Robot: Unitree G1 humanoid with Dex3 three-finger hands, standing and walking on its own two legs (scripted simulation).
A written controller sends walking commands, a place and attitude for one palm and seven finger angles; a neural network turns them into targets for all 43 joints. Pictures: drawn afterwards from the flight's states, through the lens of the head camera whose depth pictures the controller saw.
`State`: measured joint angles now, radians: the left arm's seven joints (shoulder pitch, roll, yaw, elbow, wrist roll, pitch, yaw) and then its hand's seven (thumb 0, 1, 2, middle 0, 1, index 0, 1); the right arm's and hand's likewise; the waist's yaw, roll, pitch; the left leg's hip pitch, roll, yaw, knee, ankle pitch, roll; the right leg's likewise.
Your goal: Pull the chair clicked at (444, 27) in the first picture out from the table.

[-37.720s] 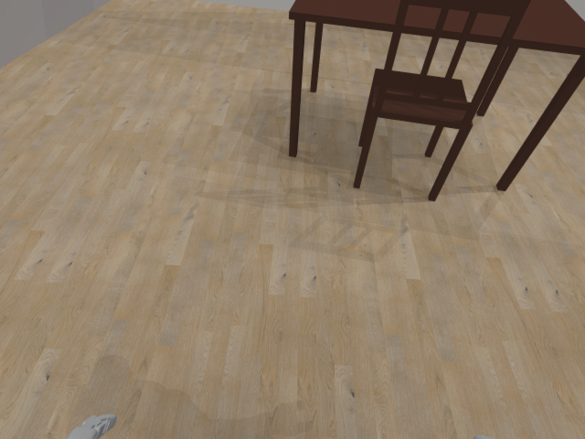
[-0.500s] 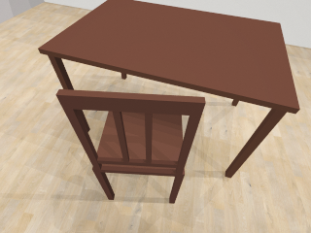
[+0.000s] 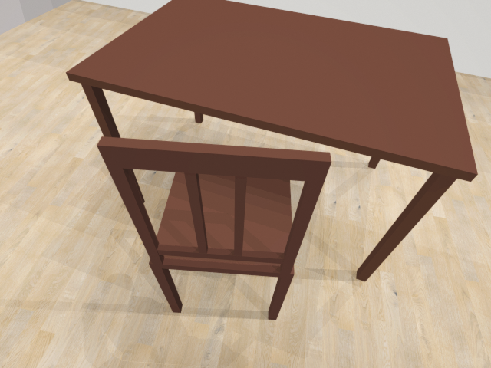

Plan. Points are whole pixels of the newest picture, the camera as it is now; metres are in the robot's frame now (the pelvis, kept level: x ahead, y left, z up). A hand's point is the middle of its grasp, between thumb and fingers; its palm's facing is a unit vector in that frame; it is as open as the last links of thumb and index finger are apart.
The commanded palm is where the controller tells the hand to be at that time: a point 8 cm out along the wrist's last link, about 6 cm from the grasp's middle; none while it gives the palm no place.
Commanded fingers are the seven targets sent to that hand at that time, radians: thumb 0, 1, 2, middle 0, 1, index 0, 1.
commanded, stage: look again from close up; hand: left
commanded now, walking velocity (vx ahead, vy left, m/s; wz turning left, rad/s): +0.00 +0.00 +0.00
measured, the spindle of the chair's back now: (198, 216) +0.43 +0.13 -0.08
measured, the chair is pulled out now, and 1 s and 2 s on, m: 0.18 0.18 0.18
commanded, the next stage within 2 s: raise the hand toward the chair's back in 0.14 s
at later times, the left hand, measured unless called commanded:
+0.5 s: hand (147, 298) +0.21 +0.17 +0.01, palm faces +0.12 -0.99 -0.03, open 8.0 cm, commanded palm +0.11 +0.22 -0.07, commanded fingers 0.00 0.57 0.76 -0.17 -0.25 -0.17 -0.25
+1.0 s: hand (155, 341) +0.17 +0.16 -0.07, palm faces -0.14 -0.99 +0.00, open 12.2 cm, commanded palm +0.13 +0.24 -0.05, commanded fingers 0.00 -0.01 0.51 -0.11 -0.16 -0.11 -0.16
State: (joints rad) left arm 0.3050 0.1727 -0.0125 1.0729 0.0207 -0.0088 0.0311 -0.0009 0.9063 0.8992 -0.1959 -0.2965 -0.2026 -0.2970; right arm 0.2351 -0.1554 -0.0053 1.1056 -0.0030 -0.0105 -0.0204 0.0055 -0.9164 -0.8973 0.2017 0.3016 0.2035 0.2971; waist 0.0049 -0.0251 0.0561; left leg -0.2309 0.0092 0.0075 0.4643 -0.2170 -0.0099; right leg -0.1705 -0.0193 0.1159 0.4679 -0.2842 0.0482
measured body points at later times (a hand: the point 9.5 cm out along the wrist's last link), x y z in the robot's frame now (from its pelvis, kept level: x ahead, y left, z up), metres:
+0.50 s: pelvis -0.02 -0.01 -0.04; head -0.02 -0.01 +0.41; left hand +0.20 +0.22 +0.02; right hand +0.15 -0.25 -0.11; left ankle +0.02 +0.13 -0.74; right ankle -0.02 -0.15 -0.74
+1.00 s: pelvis -0.04 -0.02 -0.11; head +0.03 -0.01 +0.33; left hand +0.18 +0.21 -0.07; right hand +0.17 -0.21 -0.20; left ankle +0.02 +0.13 -0.74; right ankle -0.02 -0.16 -0.74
